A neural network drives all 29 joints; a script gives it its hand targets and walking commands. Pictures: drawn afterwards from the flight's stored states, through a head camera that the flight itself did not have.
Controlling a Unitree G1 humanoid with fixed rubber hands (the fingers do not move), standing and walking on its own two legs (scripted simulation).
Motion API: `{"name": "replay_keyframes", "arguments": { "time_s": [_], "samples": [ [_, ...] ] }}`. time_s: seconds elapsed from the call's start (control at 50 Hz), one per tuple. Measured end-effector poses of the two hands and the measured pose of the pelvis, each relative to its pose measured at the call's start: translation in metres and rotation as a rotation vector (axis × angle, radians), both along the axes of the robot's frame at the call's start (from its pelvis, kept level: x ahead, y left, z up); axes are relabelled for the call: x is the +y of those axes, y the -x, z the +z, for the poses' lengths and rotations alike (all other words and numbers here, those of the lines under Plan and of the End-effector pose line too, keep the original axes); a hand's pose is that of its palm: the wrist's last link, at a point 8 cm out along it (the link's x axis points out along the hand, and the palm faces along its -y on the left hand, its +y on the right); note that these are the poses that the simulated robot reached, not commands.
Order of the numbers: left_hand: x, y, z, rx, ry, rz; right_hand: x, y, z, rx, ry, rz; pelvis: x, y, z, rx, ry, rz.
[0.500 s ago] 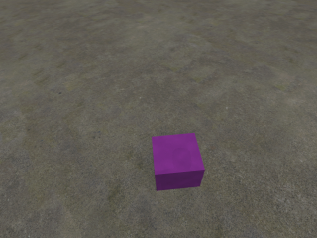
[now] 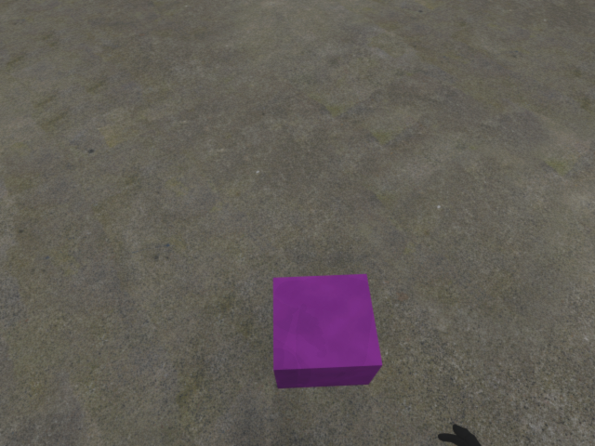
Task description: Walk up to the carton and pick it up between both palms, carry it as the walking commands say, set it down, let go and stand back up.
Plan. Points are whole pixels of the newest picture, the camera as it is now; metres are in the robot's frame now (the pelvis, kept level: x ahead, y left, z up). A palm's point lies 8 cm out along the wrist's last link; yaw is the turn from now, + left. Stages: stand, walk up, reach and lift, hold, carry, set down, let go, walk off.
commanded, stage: walk up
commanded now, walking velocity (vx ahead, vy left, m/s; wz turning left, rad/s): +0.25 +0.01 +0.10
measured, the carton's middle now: (321, 332) +0.50 -0.01 -0.65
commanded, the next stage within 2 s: none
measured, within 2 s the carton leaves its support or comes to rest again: neither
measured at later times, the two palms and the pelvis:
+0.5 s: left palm out of the picture +0.10 +0.27 -0.08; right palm out of the picture +0.17 -0.27 -0.13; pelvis +0.07 -0.02 +0.01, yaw +1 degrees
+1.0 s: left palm out of the picture +0.05 +0.32 -0.14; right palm out of the picture +0.12 -0.16 -0.10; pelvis +0.03 +0.08 +0.01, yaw +2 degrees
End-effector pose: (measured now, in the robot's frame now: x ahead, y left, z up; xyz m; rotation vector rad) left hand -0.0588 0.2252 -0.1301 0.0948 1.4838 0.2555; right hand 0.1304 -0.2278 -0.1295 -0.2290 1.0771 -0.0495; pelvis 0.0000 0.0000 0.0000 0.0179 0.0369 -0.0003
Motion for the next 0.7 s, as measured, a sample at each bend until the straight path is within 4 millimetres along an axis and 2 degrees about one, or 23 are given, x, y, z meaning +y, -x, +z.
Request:
{"name": "replay_keyframes", "arguments": {
  "time_s": [0.08, 0.14, 0.2, 0.24, 0.3, 0.4, 0.48, 0.56, 0.64, 0.7],
  "samples": [
    [0.006, -0.098, 0.004, -0.139, -0.017, -0.106, -0.02, 0.049, 0.0, 0.144, 0.01, -0.099, -0.008, -0.025, 0.008, -0.012, 0.009, 0.004],
    [0.001, -0.157, 0.008, -0.222, -0.039, -0.146, -0.033, 0.072, -0.002, 0.226, 0.012, -0.147, -0.019, -0.041, 0.008, -0.032, -0.002, 0.005],
    [-0.006, -0.201, 0.009, -0.3, -0.078, -0.175, -0.045, 0.08, -0.013, 0.272, -0.006, -0.175, -0.034, -0.057, 0.0, -0.053, -0.03, 0.006],
    [-0.007, -0.216, 0.015, -0.331, -0.115, -0.182, -0.052, 0.076, -0.019, 0.293, -0.015, -0.18, -0.039, -0.064, -0.003, -0.056, -0.037, 0.011],
    [0.002, -0.216, 0.032, -0.332, -0.175, -0.151, -0.06, 0.056, -0.017, 0.289, -0.012, -0.163, -0.039, -0.068, 0.004, -0.053, -0.054, 0.015],
    [0.024, -0.193, 0.048, -0.289, -0.233, -0.112, -0.062, 0.008, -0.009, 0.189, -0.015, -0.114, -0.032, -0.07, 0.011, -0.038, -0.062, 0.006],
    [0.042, -0.169, 0.049, -0.248, -0.244, -0.092, -0.049, -0.029, 0.001, 0.099, -0.016, -0.075, -0.02, -0.069, 0.013, -0.028, -0.059, 0.011],
    [0.065, -0.145, 0.038, -0.215, -0.225, -0.068, -0.026, -0.059, 0.014, 0.02, 0.0, -0.027, -0.001, -0.062, 0.01, -0.021, -0.042, 0.019],
    [0.097, -0.126, 0.014, -0.192, -0.183, -0.052, -0.001, -0.068, 0.023, -0.039, 0.054, 0.007, 0.028, -0.05, -0.001, -0.016, -0.012, 0.033],
    [0.112, -0.118, -0.003, -0.175, -0.142, -0.034, 0.017, -0.052, 0.029, -0.024, 0.097, 0.033, 0.045, -0.041, -0.003, -0.026, 0.006, 0.039]
  ]
}}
